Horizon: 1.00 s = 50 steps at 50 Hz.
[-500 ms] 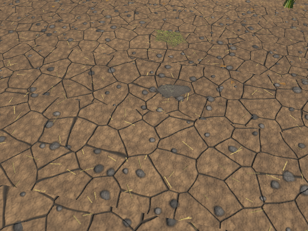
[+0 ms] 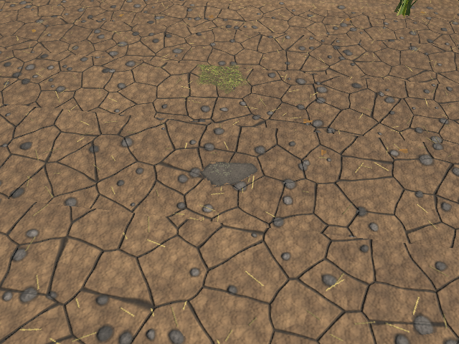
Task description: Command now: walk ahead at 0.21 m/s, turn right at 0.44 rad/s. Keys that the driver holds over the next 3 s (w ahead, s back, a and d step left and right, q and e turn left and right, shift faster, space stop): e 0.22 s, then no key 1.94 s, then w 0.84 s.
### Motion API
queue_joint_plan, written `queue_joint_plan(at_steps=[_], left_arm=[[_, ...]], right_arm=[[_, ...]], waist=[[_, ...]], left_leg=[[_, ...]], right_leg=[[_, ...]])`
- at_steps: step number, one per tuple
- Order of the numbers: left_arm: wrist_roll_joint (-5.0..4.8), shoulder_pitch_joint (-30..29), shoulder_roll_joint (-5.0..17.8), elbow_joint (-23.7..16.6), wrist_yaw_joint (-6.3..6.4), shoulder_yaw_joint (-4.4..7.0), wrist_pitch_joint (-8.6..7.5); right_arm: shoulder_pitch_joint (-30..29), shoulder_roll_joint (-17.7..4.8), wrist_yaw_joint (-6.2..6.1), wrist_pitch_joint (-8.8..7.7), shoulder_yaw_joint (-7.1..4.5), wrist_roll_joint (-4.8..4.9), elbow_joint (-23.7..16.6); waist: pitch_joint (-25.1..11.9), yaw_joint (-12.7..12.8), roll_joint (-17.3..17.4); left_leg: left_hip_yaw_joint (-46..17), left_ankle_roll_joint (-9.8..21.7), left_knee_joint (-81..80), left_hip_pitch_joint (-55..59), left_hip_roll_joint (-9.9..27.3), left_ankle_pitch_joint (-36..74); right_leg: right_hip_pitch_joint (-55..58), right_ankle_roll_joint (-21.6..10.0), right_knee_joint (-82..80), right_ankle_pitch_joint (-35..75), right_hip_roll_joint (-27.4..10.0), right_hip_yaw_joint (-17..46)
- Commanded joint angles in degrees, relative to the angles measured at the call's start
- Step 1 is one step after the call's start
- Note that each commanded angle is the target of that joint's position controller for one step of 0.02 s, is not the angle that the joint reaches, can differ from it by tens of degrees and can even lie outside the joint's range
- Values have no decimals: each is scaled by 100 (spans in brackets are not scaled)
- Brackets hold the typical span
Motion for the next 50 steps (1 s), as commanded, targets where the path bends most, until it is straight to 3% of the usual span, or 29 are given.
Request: queue_joint_plan(at_steps=[1,2,3,5,6,11,15,17,19,20,21,22,23,24,25,26,28,30,32,33,34,35,36,37,38,39,41,44,50], left_arm=[[-4,-388,823,-693,-56,207,-199],[21,-300,1002,-768,-97,279,-221],[56,-190,1125,-868,-119,331,-221],[51,150,1047,-941,-147,325,-217],[84,182,1030,-1030,-157,302,-165],[-3,541,1057,-1420,-185,302,-104],[-59,646,1002,-1568,-135,313,27],[-141,443,959,-1651,-151,251,85],[-203,-14,801,-1714,-314,98,144],[-182,217,619,-1755,-371,24,153],[-117,612,387,-1852,-276,-70,150],[17,290,866,-1885,-116,121,222],[74,196,989,-1842,54,155,308],[142,320,992,-1698,168,137,410],[144,480,852,-1546,198,73,462],[172,558,627,-1487,146,-48,472],[100,969,518,-1260,-42,-62,485],[40,1034,265,-1099,-281,-128,506],[-188,963,177,-967,-444,-175,480],[-263,932,343,-974,-399,-121,449],[-262,838,602,-1080,-283,-49,424],[-223,214,959,-1282,-199,1,398],[-123,-162,1039,-1377,-147,38,394],[-151,-338,976,-1386,-104,46,401],[-230,-402,761,-1396,-60,-11,384],[-281,-492,579,-1398,-70,-59,391],[-284,-172,523,-1324,-129,-82,420],[-249,122,609,-1236,-204,-45,472],[-247,-4,635,-1316,-239,-21,504]], right_arm=[[505,-575,-139,54,-112,82,-284],[518,-612,-149,96,-135,122,-268],[435,-615,-134,134,-134,91,-305],[133,-576,-123,200,-137,54,-429],[-23,-415,-102,233,-85,2,-529],[-733,-643,-161,227,-122,120,-971],[-868,-547,-176,172,-68,204,-1081],[-671,-478,-147,134,-36,246,-1029],[-280,-572,-118,56,-55,411,-995],[-35,-1079,-174,-35,-200,484,-1079],[214,-1469,-87,-106,-307,408,-1194],[350,-1274,-6,-135,-336,81,-1151],[213,-1304,45,-209,-381,106,-1110],[-254,-815,186,-233,-214,282,-1260],[-778,-332,313,-243,-11,441,-1478],[-1144,-185,383,-244,69,508,-1655],[-1318,-491,495,-212,24,460,-1747],[-1110,-634,546,-163,24,454,-1552],[-745,-767,694,-26,-11,610,-1292],[-550,-871,779,17,-71,624,-1176],[-513,-792,836,43,-73,666,-1144],[-339,-811,748,49,-139,658,-1246],[-291,-986,642,38,-202,587,-1247],[-618,-1034,545,5,-244,492,-1415],[-1025,-933,479,-55,-230,468,-1584],[-1146,-818,443,-105,-204,496,-1616],[-997,-665,463,-143,-186,596,-1560],[-801,-664,494,-99,-246,516,-1547],[-767,-735,445,-55,-338,501,-1612]], waist=[[-497,-376,-221],[-452,-354,-258],[-400,-300,-180],[-379,-202,-298],[-428,-176,-397],[-444,148,-461],[-660,460,-438],[-651,343,-342],[-677,-159,-62],[-1123,-151,256],[-1740,-161,1292],[-1387,-351,502],[-1034,-157,190],[-956,104,252],[-905,312,390],[-834,457,372],[-839,645,316],[-577,606,314],[-454,526,283],[-467,453,498],[-581,411,588],[-484,-48,244],[-374,-179,205],[-248,-174,76],[-127,-72,58],[-39,-57,8],[-126,30,-48],[-193,41,-113],[-55,97,-125]], left_leg=[[-85,-238,-490,161,281,427],[12,-306,-564,152,214,735],[76,-375,-725,42,155,1025],[103,-409,-1006,-160,157,1417],[216,-404,-946,-17,148,1577],[99,-482,-1739,-488,68,965],[121,-457,-2235,-843,16,673],[232,-330,-2695,-309,-54,1107],[308,95,-3743,1408,-88,3179],[-309,953,-3691,2608,474,5608],[-1938,2659,-3924,3793,1972,7574],[-2268,2726,-4029,3434,2346,7300],[-1886,2343,-4022,2877,2163,6973],[-1556,1824,-3876,2484,1750,6577],[-1246,1544,-3756,2049,1461,6750],[-994,1418,-3740,1594,1266,6702],[-268,1287,-3756,651,808,6273],[158,921,-3622,586,439,5310],[-88,648,-3323,905,479,4699],[-367,540,-3354,1129,567,4226],[-636,436,-3440,1448,680,3556],[-382,336,-3500,1638,440,2508],[-163,327,-3604,1702,281,1542],[-38,344,-3718,1751,250,911],[21,412,-3720,1653,302,764],[43,439,-3776,1562,255,872],[204,376,-3785,1655,98,1402],[377,296,-3679,2046,-46,2210],[406,219,-3853,1893,-98,2141]], right_leg=[[23,-1275,-813,3055,-1577,1509],[-122,-1237,-820,2802,-1524,1507],[-169,-1180,-762,2633,-1467,1536],[-36,-1055,-626,2419,-1394,1641],[-185,-949,-514,2282,-1267,1586],[932,-1068,-9,2249,-1570,2438],[1788,-1046,828,3244,-1825,2698],[1368,-907,1027,3456,-1687,2719],[156,-531,1206,3481,-1233,2471],[-455,77,1699,2403,-697,2015],[-1540,870,3240,-1875,108,1304],[-2241,1232,4469,-4102,-80,1034],[-2182,1458,5143,-3974,-373,949],[-2033,1708,5394,-3635,-669,1074],[-1796,1892,5283,-3389,-756,1188],[-1520,2061,5271,-3087,-859,1064],[-539,2167,5033,-2416,-899,554],[-114,2166,3398,-2112,-1053,98],[472,1989,1766,-698,-1071,-64],[574,1846,1421,-227,-1034,-31],[472,1647,1131,-48,-1059,106],[59,1260,964,-287,-983,53],[-249,1022,851,-998,-937,-36],[-573,840,687,-1469,-920,60],[-688,760,471,-1439,-998,238],[-561,790,393,-1309,-991,256],[-253,842,284,-1097,-980,222],[-187,848,167,-788,-952,109],[30,827,57,-817,-951,21]])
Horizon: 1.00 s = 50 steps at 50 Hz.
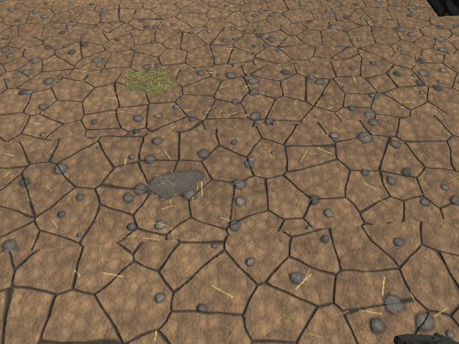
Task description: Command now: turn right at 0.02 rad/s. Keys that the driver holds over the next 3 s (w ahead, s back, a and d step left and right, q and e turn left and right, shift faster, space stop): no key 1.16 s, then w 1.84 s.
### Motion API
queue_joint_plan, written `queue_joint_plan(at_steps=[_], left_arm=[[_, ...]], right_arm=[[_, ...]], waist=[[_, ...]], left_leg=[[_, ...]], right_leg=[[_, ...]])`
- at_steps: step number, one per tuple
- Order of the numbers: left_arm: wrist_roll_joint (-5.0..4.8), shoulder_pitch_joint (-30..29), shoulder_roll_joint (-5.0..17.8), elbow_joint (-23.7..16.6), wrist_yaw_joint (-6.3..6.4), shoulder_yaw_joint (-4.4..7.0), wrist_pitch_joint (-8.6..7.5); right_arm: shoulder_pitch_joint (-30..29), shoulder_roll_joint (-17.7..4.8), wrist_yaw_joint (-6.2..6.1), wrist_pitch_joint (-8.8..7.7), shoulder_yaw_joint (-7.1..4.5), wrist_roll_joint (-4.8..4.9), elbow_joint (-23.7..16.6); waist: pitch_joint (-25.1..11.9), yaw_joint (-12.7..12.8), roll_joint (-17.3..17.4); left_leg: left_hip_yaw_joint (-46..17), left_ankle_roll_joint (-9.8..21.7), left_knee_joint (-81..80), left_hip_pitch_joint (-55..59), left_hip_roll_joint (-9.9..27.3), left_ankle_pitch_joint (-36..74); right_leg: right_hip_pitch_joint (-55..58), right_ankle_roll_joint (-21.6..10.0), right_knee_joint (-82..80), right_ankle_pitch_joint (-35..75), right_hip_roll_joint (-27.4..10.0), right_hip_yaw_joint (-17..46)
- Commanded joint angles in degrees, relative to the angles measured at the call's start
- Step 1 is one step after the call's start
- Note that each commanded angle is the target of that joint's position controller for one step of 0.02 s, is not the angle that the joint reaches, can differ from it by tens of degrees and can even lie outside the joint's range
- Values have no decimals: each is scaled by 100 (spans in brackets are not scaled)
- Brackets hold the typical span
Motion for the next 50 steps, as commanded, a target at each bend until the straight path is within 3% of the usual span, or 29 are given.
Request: queue_joint_plan(at_steps=[1,19,50], left_arm=[[1,-11,699,-373,-4,183,-59],[42,-342,748,-400,45,227,-10],[45,-91,580,502,136,201,198]], right_arm=[[-148,-555,-38,-72,-184,-3,-450],[306,-582,-93,13,-188,-18,-367],[867,-528,-59,275,-183,-37,74]], waist=[[-296,-30,-118],[-371,-28,-29],[-162,28,20]], left_leg=[[-72,55,-389,885,29,799],[-128,7,-549,1092,25,1239],[-142,3,-936,1530,-59,1492]], right_leg=[[-651,-117,-766,605,-38,-39],[-298,-76,-895,930,28,-220],[-95,58,-1382,989,76,-437]])
Over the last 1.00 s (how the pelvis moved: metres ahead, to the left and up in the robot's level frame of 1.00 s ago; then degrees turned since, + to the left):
0.08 0.04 -0.01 -14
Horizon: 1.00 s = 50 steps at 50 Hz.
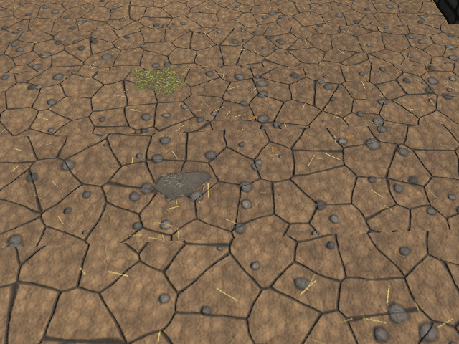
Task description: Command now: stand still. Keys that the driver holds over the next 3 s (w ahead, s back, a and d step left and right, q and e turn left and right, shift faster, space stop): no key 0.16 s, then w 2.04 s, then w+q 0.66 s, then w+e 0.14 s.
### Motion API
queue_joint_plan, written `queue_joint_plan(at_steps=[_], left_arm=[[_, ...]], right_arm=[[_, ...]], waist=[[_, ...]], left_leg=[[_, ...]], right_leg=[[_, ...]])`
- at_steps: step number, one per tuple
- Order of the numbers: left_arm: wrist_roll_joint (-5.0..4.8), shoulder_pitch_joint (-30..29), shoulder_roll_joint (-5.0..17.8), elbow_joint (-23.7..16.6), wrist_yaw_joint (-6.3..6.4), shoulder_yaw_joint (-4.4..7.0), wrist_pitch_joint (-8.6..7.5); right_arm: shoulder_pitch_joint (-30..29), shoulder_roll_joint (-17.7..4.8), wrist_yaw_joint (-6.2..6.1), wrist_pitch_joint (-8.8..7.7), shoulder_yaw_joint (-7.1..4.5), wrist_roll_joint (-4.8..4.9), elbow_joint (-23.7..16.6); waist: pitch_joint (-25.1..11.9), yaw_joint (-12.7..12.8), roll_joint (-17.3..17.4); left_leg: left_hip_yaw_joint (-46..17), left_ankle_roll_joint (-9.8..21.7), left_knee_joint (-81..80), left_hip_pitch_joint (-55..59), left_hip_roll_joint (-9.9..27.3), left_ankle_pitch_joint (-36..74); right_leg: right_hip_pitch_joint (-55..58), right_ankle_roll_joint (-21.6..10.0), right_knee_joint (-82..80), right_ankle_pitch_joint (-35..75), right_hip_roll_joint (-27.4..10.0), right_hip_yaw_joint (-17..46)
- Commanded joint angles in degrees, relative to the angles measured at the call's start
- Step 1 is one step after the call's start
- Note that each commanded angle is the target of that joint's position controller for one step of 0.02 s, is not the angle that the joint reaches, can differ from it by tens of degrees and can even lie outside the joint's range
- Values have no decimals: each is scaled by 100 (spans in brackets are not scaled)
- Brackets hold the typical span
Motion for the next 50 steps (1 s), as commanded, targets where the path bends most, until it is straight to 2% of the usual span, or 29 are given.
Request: queue_joint_plan(at_steps=[1,9,12,16,19,21,22,23,26,28,31,32,34,35,36,37,38,39,40,41,42,43,44,45,46,47,48,49,50], left_arm=[[1,153,604,-153,16,135,-27],[29,366,591,168,39,132,55],[310,573,848,201,180,268,-14],[313,131,259,-174,378,94,-481],[321,1149,214,66,348,57,-716],[283,1912,875,219,410,210,-813],[322,2065,940,137,407,194,-838],[376,1882,606,90,393,75,-881],[283,1525,435,-46,418,-6,-828],[490,1600,308,-77,504,-90,-743],[521,952,590,-363,415,-53,-765],[560,1913,389,109,528,-104,-838],[279,4049,12,777,810,-115,-837],[239,4469,-141,971,818,-147,-770],[139,3753,-341,733,770,-242,-680],[458,3504,20,620,521,-259,-547],[808,2727,225,405,252,-282,-531],[622,1788,370,-27,151,-246,-614],[433,1532,625,-26,112,-157,-635],[383,1354,992,28,57,-55,-586],[534,1626,1070,420,-77,-98,-483],[488,3975,-282,1034,-284,-316,-512],[536,4031,-35,1046,-488,-280,-563],[396,2484,441,558,-484,-115,-668],[299,1731,470,178,-398,-96,-764],[205,1157,517,-226,-211,-42,-805],[203,1053,180,-232,-31,-182,-779],[275,1045,-62,-178,46,-247,-664],[511,1186,-324,-175,97,-371,-553]], right_arm=[[146,-668,-12,-38,-184,5,-268],[458,-693,-32,88,-207,-10,34],[797,-1081,-254,18,-402,-223,109],[544,-705,-559,-263,-216,-108,-84],[-298,-744,-565,-109,-175,-267,-305],[-598,-307,-511,-105,-78,-439,-547],[-832,-187,-506,-208,-60,-504,-583],[-687,-219,-522,-302,-103,-462,-493],[-704,-142,-435,-402,-117,-434,-415],[-565,179,-317,-439,-7,-494,-406],[-8,8,-212,-442,-38,-487,-457],[-744,-28,-269,-426,0,-499,-619],[-2140,235,-321,-500,137,-539,-804],[-2482,492,-298,-532,236,-535,-810],[-2179,669,-196,-477,424,-503,-392],[-2137,879,-136,-385,472,-494,-343],[-1628,525,-87,-248,363,-415,-272],[-722,-285,-96,-168,102,-385,67],[11,-652,-142,-125,-20,-443,338],[1040,-1020,-234,-150,-191,-366,771],[2293,-1308,-297,-132,-380,-323,1159],[3369,-1600,-203,-89,-455,-447,1456],[3521,-1338,-9,-120,-351,-604,1326],[3130,-1225,34,-218,-316,-632,1433],[2282,-1126,33,-261,-226,-520,1281],[1613,-1131,73,-305,-200,-325,1115],[1215,-614,59,-342,-32,-436,1126],[1098,-342,90,-382,80,-536,1181],[548,416,-78,-510,350,-493,1040]], waist=[[-301,-2,108],[-194,-33,99],[380,-110,261],[66,-122,673],[168,426,470],[129,622,-825],[557,872,-948],[723,635,-587],[666,444,-385],[497,276,-327],[245,-250,-466],[572,345,-525],[683,1569,-214],[682,1713,-137],[754,1483,416],[539,1204,-92],[614,512,-399],[769,-83,24],[612,-435,408],[125,-890,746],[-124,-1394,903],[-2420,-785,2138],[-3086,-947,1685],[-1668,-1082,1276],[-1247,-782,880],[-572,-607,703],[-77,-249,91],[340,19,150],[519,313,-18]], left_leg=[[-63,-92,-299,986,95,1254],[-41,-36,-531,1047,61,542],[-680,625,-920,529,497,-2745],[-1995,1478,-1476,235,1563,-2577],[-971,1198,-748,-621,984,-2219],[281,349,1746,-2087,-157,-1425],[-79,320,2790,-3039,31,-2424],[-458,331,3498,-3225,322,-2356],[-57,277,3011,-2887,438,-1891],[-30,252,3335,-1938,349,-566],[379,294,3139,-92,15,-208],[-971,199,2267,-2795,910,1478],[-678,-88,1156,-6096,956,1512],[-496,-181,950,-6155,1005,1287],[-359,-143,-846,-4419,1218,3289],[259,-43,-139,-1329,752,4638],[-87,70,1298,337,845,4930],[-200,19,1295,556,839,4209],[-158,-40,669,972,847,3709],[177,-110,-49,1954,616,3812],[3,209,-430,2951,980,4293],[-440,1295,1776,5517,1736,6684],[-1487,2058,2088,5888,2054,6669],[-1539,1893,1516,4612,1997,5751],[-1439,1813,953,3400,2135,4609],[-2549,2159,138,1883,2627,2283],[-2636,2067,-351,444,2833,1464],[-2826,2160,-736,-620,2903,372],[-2647,1960,-1442,-1201,2681,-51]], right_leg=[[-814,-54,-466,648,225,-292],[-735,-96,-596,277,273,-348],[-1182,-600,-243,-1594,154,-259],[-655,-944,629,-527,290,-208],[560,-1108,-97,-268,337,-299],[1555,-1965,-752,-104,-1095,1807],[1556,-2299,-1252,-2,-1869,2440],[1390,-2197,-1256,3,-1983,2322],[1115,-1886,-1386,-109,-1394,1369],[160,-1619,-965,251,-1001,773],[-1441,-1452,-94,1145,-606,339],[690,-1376,533,72,-868,864],[3578,-1494,1304,-147,-1213,1819],[3384,-1495,1453,156,-1203,1929],[1516,-1220,1469,-274,-532,1078],[-1271,-1290,720,-932,-291,907],[-3098,-1297,634,-1456,-511,981],[-3354,-1155,1064,-1830,-491,828],[-2918,-885,1933,-1897,-282,613],[-2402,-605,3175,-1136,-7,345],[-2328,-228,5104,-432,64,445],[-2872,-102,8109,-2731,630,288],[-3658,-130,9791,-3175,894,779],[-4978,-155,10286,-2924,770,475],[-5223,-320,10121,-2552,345,216],[-5684,-329,9436,-1745,195,422],[-4963,-572,8395,-665,-341,966],[-4791,-716,8147,-435,-496,1053],[-4570,-933,6233,772,-926,1347]])
Over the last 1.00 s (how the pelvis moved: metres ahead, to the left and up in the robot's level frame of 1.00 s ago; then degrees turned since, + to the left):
0.01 0.01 0.01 1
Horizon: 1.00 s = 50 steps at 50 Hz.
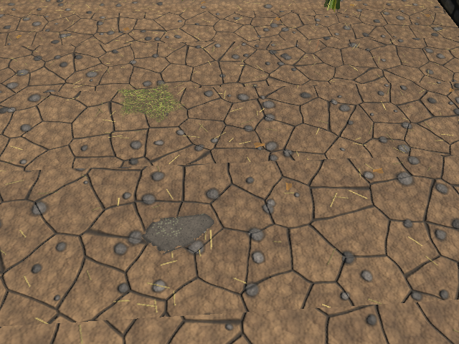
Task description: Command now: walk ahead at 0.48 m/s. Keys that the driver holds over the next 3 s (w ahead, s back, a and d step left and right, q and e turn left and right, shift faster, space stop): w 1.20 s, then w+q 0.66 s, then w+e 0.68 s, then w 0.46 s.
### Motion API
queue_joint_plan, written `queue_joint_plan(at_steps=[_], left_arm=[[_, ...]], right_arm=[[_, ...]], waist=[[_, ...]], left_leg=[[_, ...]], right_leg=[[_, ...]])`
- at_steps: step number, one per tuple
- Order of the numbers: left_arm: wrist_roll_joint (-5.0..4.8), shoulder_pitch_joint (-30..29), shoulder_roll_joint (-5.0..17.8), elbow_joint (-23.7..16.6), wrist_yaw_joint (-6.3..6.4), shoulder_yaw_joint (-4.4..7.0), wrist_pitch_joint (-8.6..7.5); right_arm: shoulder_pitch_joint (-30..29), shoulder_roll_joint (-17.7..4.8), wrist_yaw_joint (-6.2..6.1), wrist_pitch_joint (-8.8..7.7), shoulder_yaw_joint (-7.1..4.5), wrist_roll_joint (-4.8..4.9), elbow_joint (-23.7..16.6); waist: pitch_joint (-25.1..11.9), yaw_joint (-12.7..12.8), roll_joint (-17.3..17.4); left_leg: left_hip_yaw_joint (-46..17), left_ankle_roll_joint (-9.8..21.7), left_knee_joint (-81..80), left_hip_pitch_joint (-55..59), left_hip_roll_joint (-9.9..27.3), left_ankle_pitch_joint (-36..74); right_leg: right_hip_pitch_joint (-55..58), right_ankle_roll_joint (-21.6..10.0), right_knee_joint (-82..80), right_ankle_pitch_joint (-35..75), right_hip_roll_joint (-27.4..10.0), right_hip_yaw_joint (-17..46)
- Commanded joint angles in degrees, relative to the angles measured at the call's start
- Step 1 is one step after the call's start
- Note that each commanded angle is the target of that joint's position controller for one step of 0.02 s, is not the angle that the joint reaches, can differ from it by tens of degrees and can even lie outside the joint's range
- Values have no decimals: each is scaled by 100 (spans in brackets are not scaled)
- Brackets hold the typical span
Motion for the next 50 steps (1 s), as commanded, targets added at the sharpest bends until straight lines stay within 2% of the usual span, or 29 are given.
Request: queue_joint_plan(at_steps=[1,2,3,6,11,14,16,17,18,19,20,22,24,29,31,32,34,37,39,41,42,43,44,45,46,47,48,49,50], left_arm=[[202,122,-438,-491,97,-190,38],[215,-72,-353,-555,24,-188,86],[149,-345,-171,-683,-25,-177,117],[-24,-1224,-54,-1079,-145,-250,192],[0,-2361,317,-1305,-29,-116,141],[-42,-2759,430,-1378,20,7,70],[-212,-1761,884,-1124,70,282,-89],[-211,-371,974,-726,76,307,-106],[-171,1058,984,-348,142,329,-75],[-13,1178,894,-102,203,380,-156],[-108,262,883,-239,256,415,-237],[-216,-468,187,-308,304,201,-239],[-166,-746,-120,-366,292,114,-264],[56,-298,125,-196,103,182,-315],[75,-92,190,-46,-73,175,-264],[233,32,270,11,-95,189,-241],[258,97,196,59,-79,141,-228],[178,488,186,216,75,119,-234],[174,22,453,38,132,197,-229],[123,-422,963,-100,-31,394,-250],[245,77,79,-60,-177,224,-273],[25,-35,-551,-395,-239,80,-365],[-126,-988,-211,-881,-181,179,-332],[-1,-1239,190,-877,-12,283,-240],[84,-993,181,-824,58,285,-157],[235,-768,-46,-741,85,157,-93],[379,-711,-318,-662,105,85,1],[327,-799,-356,-710,105,44,18],[411,-611,-416,-629,3,-17,-4]], right_arm=[[-420,408,-210,-379,286,163,-454],[-511,103,-301,-449,228,237,-452],[-610,-70,-340,-483,204,180,-421],[-97,-697,-186,-416,30,58,-202],[850,-508,-203,-237,24,-14,236],[884,-711,-249,-133,-94,44,315],[640,-712,-215,-180,-134,-45,201],[1356,-14,-160,-227,68,-155,209],[981,89,4,-254,154,-71,9],[-358,-326,15,-246,-37,132,-303],[-719,-392,-155,-289,-91,209,-361],[-426,-141,-372,-280,-40,-6,-292],[-320,166,-405,-179,17,-41,-265],[-1157,90,-206,-104,19,112,-526],[-1350,124,-142,-58,46,50,-641],[-780,95,-67,-81,56,-33,-481],[-950,-206,-46,-142,-33,-37,-636],[-1557,-328,-206,-223,-100,11,-1026],[-790,-442,-292,-244,-217,40,-874],[1445,-678,-362,-369,-447,84,-149],[1901,-730,-427,-384,-381,27,-78],[2051,-766,-292,-468,-232,-108,-147],[1216,-760,-224,-614,-291,-101,-190],[511,-269,-203,-580,-158,135,-214],[213,52,-215,-489,-5,139,-280],[-309,406,-278,-420,157,-7,-423],[-412,425,-341,-330,187,-11,-391],[-334,418,-410,-347,199,41,-370],[-119,299,-488,-372,208,16,-260]], waist=[[788,235,268],[554,237,641],[381,204,709],[282,-66,399],[356,-577,431],[311,-592,541],[-540,-48,405],[-2062,115,-622],[-2518,769,-975],[-925,981,-431],[-54,587,-334],[-242,13,-179],[-115,-302,-3],[-5,-215,9],[-26,-206,-178],[-55,-328,-254],[86,-306,-70],[89,-131,-112],[-32,-486,-185],[-426,-1466,617],[-1197,-1302,1837],[-1150,-1136,1313],[331,-978,890],[301,-683,94],[77,-452,-271],[120,-148,-140],[123,-26,35],[55,-55,239],[51,-34,377]], left_leg=[[-2583,1613,-3188,-1107,2146,753],[-2115,1490,-3150,-1060,1752,688],[-1714,1378,-3098,-1126,1504,877],[-1278,1323,-2879,-589,1440,2197],[-1088,1057,-2583,1662,1571,2181],[-928,858,-2270,2098,1568,2861],[-227,380,-783,1098,897,4354],[27,-109,1080,-775,272,2536],[-363,-133,2206,-2097,-338,-1175],[-1012,151,2839,-2999,-62,-1051],[-993,200,2997,-2956,309,-545],[-1087,292,2671,-1957,701,-27],[-1038,218,2324,-1415,740,115],[-784,-83,699,-1452,591,1803],[-529,-191,697,-803,372,2318],[-561,-222,1609,-361,336,2739],[-698,-196,1619,-1072,416,2316],[-633,-96,1232,-1645,387,1048],[-232,-1,1025,-222,98,632],[174,247,296,2607,-366,1036],[-1624,1548,-262,3740,772,2436],[-3940,2520,-1132,3568,1850,3818],[-4652,2503,-1367,2315,2416,2357],[-4265,2233,-1198,1565,2295,1431],[-3757,2157,-1091,906,2033,1208],[-3176,1869,-1148,41,1722,1315],[-2512,1564,-1204,-549,1237,591],[-2039,1440,-1353,-1027,907,316],[-1742,1338,-973,-1635,668,225]], right_leg=[[-939,-418,-3313,2244,-961,564],[-486,-376,-4085,2403,-837,276],[-100,-350,-4659,2488,-777,124],[459,-223,-5823,2900,-310,-190],[-258,-293,-6816,2964,-64,-266],[452,-438,-7277,2361,240,-679],[2964,-864,-6874,2915,432,-781],[6000,-1871,-6804,3284,-704,765],[7035,-2206,-8145,1546,-1762,2942],[5869,-1496,-8816,-104,-1476,2897],[4491,-1279,-8958,-69,-1411,2324],[3379,-1389,-9269,1045,-1220,1570],[2682,-1317,-9651,1447,-1090,1102],[2296,-1306,-9740,2712,-796,177],[1650,-1275,-9541,2827,-563,-182],[1298,-1285,-9231,2945,-605,-223],[1903,-1331,-8847,3034,-839,17],[3210,-1210,-8191,3601,-1093,303],[2603,-1037,-7409,4578,-901,-61],[617,-898,-4439,4272,-30,-567],[-539,-470,-1647,-381,850,-709],[-1648,-557,-985,-1401,1247,459],[-2784,-504,-983,-801,768,837],[-2700,-404,-1134,-111,294,767],[-2556,-268,-1429,429,144,695],[-2041,-237,-2237,1184,-75,723],[-1517,-201,-2886,1582,-208,459],[-1040,-140,-3547,2152,-233,74],[-431,-183,-3463,2954,-182,-149]])
Over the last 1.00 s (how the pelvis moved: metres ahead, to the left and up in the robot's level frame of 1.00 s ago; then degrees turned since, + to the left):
0.33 0.06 -0.19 -1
